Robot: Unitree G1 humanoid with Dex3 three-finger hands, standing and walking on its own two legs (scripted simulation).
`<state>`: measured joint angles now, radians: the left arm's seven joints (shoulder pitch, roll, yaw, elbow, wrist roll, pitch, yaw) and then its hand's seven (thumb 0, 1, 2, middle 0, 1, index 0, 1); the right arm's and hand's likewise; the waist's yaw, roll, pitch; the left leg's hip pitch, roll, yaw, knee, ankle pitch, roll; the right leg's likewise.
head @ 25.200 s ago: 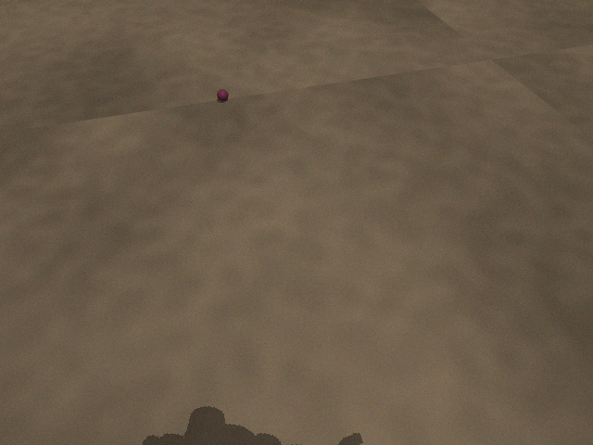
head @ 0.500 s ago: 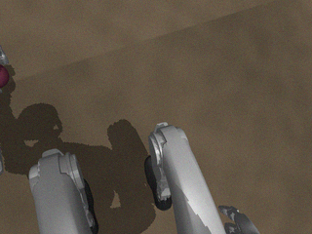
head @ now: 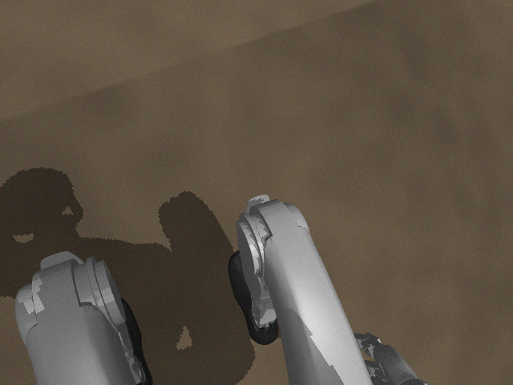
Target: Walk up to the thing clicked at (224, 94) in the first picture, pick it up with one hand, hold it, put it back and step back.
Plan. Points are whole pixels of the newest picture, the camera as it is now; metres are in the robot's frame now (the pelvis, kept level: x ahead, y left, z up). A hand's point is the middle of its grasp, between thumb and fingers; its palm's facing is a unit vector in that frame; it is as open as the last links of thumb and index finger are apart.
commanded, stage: lower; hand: left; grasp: from above
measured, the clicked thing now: out of the picture +0.53 +0.31 -0.20
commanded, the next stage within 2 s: rest in 0.30 s
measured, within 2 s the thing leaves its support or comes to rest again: neither
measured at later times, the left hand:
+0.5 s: hand out of the picture +0.51 +0.31 -0.21, palm faces -0.48 -0.07 -0.88, open 8.7 cm
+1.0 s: hand out of the picture +0.52 +0.30 -0.24, palm faces -0.48 -0.09 -0.88, open 8.6 cm
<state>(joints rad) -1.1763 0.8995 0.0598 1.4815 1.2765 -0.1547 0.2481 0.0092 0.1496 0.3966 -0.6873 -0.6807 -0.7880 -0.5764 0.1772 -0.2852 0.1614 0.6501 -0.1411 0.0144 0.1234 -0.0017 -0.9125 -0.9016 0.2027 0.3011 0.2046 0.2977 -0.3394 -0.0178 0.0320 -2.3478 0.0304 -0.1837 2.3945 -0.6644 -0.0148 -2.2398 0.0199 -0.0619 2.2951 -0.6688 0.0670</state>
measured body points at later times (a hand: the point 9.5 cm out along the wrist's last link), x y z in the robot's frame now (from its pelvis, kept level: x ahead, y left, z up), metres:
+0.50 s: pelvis +0.00 +0.00 -0.01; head +0.29 +0.09 +0.32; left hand +0.54 +0.31 -0.16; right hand +0.03 -0.27 -0.09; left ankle +0.07 +0.13 -0.30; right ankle +0.11 -0.13 -0.30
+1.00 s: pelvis +0.00 +0.01 -0.02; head +0.30 +0.10 +0.30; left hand +0.54 +0.30 -0.19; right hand +0.03 -0.26 -0.08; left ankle +0.07 +0.13 -0.30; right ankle +0.11 -0.13 -0.30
